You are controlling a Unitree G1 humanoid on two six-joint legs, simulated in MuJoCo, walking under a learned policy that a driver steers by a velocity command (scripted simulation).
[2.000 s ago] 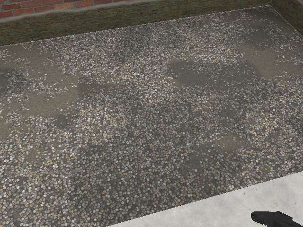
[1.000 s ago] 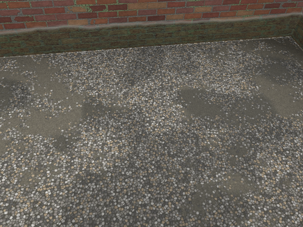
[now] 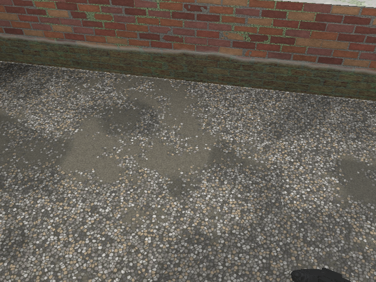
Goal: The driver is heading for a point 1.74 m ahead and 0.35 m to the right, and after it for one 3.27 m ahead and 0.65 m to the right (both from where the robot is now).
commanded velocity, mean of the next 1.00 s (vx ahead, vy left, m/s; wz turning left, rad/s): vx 0.43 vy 0.00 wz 0.02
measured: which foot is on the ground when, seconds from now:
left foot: down 0.00-1.00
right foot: down 0.00-1.00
